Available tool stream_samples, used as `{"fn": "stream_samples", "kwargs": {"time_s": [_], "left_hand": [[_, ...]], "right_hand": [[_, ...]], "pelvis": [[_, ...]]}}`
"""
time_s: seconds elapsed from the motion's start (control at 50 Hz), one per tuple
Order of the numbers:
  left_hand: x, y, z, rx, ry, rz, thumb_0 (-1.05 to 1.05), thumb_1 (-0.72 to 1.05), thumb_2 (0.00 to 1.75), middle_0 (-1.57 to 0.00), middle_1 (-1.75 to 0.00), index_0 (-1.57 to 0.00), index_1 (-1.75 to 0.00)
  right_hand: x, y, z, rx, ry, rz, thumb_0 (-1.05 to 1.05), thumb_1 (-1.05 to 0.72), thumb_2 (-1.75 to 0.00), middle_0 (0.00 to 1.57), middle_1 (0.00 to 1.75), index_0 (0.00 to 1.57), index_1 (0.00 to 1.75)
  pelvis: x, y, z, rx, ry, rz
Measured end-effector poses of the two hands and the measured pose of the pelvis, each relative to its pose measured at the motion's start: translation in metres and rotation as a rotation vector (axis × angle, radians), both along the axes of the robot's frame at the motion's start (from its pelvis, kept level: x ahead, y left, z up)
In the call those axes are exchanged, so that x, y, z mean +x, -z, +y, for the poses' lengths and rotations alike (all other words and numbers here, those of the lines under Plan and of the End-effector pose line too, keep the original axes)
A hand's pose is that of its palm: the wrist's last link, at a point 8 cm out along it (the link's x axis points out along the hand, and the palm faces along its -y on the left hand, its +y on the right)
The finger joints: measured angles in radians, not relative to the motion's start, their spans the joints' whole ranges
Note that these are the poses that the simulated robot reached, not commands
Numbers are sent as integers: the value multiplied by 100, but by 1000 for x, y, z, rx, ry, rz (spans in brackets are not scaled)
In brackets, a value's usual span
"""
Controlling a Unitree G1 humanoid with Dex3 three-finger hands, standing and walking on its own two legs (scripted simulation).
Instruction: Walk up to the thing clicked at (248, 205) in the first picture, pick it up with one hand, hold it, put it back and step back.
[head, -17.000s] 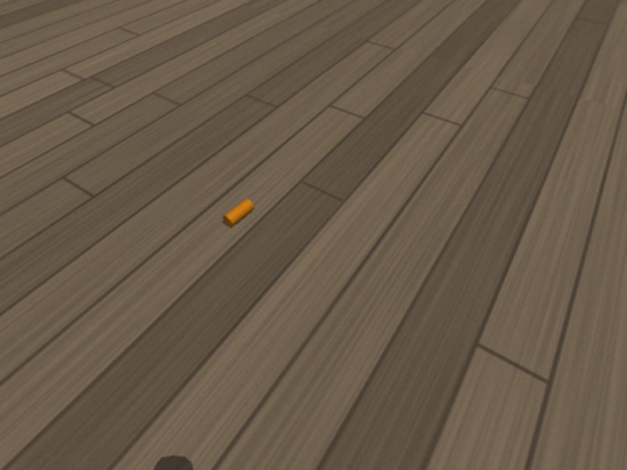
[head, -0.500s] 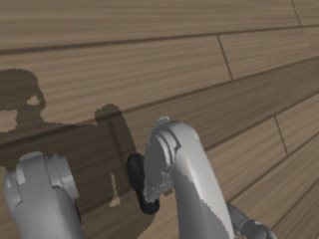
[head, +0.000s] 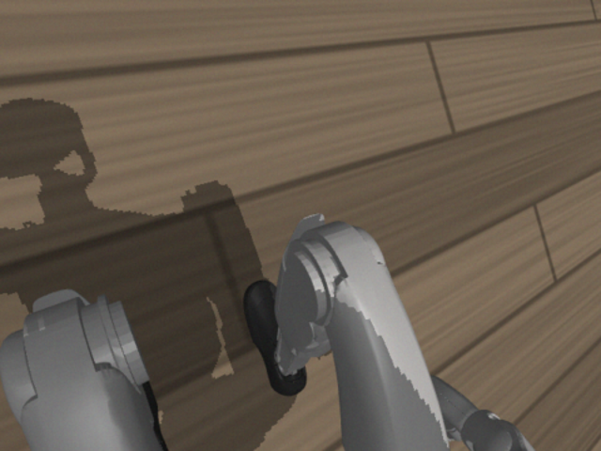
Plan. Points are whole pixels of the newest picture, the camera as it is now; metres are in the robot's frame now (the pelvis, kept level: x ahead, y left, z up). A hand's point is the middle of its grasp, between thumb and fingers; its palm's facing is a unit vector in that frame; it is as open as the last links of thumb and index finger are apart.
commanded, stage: close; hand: left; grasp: from above
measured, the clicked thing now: out of the picture +0.42 +0.33 -0.27
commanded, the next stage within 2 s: settle in 1.46 s
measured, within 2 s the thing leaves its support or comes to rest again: leaves its support in 1.82 s
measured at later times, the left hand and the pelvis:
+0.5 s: hand out of the picture +0.41 +0.33 -0.25, palm faces -0.42 -0.07 -0.91, open 10.1 cm; pelvis +0.00 +0.01 +0.01, yaw -1 degrees
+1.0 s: hand out of the picture +0.39 +0.34 -0.24, palm faces -0.50 -0.11 -0.86, open 8.8 cm; pelvis -0.01 +0.00 +0.00, yaw +0 degrees
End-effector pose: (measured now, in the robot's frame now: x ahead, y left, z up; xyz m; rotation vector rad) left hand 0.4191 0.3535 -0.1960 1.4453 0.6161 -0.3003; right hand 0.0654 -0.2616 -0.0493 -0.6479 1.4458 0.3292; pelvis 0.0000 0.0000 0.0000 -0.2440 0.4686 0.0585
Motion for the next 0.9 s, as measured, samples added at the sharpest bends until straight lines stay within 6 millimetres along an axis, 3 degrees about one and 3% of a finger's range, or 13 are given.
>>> {"fn": "stream_samples", "kwargs": {"time_s": [0.16,0.3,0.52,0.6,0.72,0.9], "left_hand": [[-14,-4,-15,-89,104,-64,0,-3,63,-35,-77,-39,-72],[-18,-7,-26,-34,201,-137,0,7,60,-43,-72,-48,-67],[0,-1,-19,24,40,-149,0,12,50,-53,-58,-56,-54],[4,1,-7,29,-38,-105,0,14,48,-56,-54,-58,-51],[8,-4,-5,20,-23,-53,0,19,47,-59,-55,-63,-52],[-12,-10,-7,-41,28,-32,0,27,43,-60,-55,-66,-50]], "right_hand": [[1,3,8,-24,-20,-16,0,-89,-90,20,30,20,30],[4,-9,6,-78,-28,-51,0,-89,-89,21,30,20,30],[6,-26,1,-59,-17,-57,0,-89,-89,21,30,20,30],[7,-22,-2,-38,-10,-54,0,-89,-90,21,30,20,30],[5,-7,-3,-4,14,-35,0,-90,-90,20,30,20,30],[-3,5,-3,-7,17,-13,0,-90,-90,20,30,20,30]], "pelvis": [[-6,2,0,-2,8,-40],[-8,-3,4,-8,13,-34],[-3,-5,7,-19,7,26],[1,-2,4,-12,2,29],[3,-1,1,-1,-1,21],[-4,1,-4,14,2,-15]]}}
